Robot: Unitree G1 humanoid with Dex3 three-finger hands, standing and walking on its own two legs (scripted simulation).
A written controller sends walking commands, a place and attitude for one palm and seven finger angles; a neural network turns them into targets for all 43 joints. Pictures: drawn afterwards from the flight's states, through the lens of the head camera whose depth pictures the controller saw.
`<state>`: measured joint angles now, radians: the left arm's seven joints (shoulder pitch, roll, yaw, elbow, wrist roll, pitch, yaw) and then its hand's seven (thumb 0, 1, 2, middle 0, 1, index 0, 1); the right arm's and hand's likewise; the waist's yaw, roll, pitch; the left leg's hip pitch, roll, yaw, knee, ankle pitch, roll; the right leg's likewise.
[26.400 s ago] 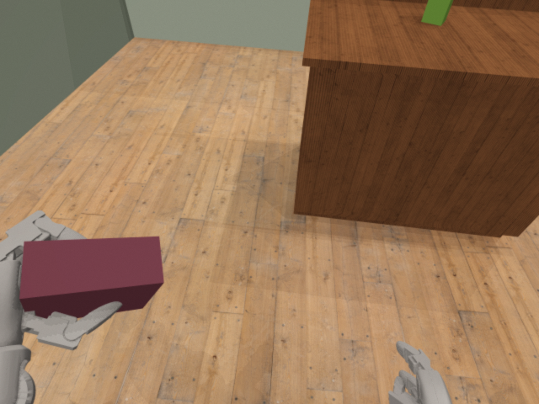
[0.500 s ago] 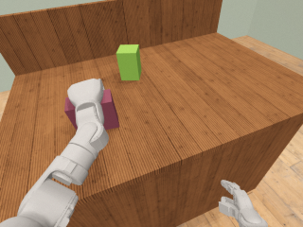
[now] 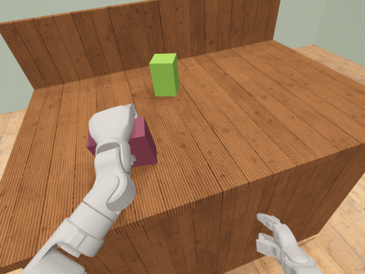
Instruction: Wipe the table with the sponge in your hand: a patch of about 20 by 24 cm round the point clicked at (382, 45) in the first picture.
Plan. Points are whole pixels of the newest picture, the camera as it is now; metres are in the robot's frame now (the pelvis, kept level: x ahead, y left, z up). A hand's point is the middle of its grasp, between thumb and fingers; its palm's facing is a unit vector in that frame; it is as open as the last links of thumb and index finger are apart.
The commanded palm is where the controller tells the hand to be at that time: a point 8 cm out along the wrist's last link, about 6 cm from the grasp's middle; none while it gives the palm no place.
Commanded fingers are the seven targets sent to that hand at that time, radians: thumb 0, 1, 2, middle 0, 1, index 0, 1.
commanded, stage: wipe back along the third lane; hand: left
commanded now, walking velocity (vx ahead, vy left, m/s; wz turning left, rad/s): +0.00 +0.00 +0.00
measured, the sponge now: (128, 151) +0.36 +0.19 +0.11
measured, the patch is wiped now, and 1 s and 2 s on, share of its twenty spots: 0.95 0.95 0.95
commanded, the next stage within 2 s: slide back across to the middle lane in 0.48 s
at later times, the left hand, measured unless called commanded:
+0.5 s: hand (132, 153) +0.30 +0.15 +0.16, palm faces +0.24 -0.13 -0.96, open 9.6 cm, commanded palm +0.25 +0.13 +0.18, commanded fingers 0.00 0.10 1.30 -1.20 -1.60 -1.20 -1.60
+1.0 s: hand (123, 160) +0.27 +0.15 +0.17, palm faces +0.27 -0.26 -0.93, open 9.5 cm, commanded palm +0.22 +0.17 +0.21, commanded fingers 0.00 0.10 1.30 -1.20 -1.60 -1.20 -1.60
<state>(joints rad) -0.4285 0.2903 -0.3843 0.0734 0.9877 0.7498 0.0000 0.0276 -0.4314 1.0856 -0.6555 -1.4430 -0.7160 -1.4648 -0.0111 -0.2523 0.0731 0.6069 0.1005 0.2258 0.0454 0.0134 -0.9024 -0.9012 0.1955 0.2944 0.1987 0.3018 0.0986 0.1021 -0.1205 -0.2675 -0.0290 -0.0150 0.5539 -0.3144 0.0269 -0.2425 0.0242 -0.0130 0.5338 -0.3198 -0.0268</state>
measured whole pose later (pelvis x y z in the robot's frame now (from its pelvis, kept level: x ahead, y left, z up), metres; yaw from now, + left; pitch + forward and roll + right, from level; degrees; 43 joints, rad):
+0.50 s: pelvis -0.02 -0.03 +0.00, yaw -1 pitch -1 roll +1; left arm -0.27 0.31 -0.34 -0.04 0.95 0.73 0.04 0.04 -0.43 1.08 -0.66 -1.44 -0.73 -1.45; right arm 0.00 -0.28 0.06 0.60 0.11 0.22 0.04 0.01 -0.90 -0.90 0.19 0.29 0.20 0.30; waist 0.08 0.12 -0.12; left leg -0.23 0.01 -0.01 0.54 -0.29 -0.01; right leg -0.23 0.06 -0.01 0.55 -0.31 -0.07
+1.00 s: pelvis -0.02 -0.04 +0.00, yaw -3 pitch -2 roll +1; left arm -0.10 0.38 -0.21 -0.28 0.84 0.68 0.00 0.01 -0.44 1.07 -0.69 -1.41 -0.76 -1.42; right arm 0.00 -0.27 0.06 0.59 0.09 0.19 -0.01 0.01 -0.90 -0.90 0.19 0.29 0.20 0.30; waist 0.08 0.12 -0.09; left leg -0.19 0.03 0.01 0.52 -0.29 -0.02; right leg -0.20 0.08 0.01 0.54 -0.30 -0.08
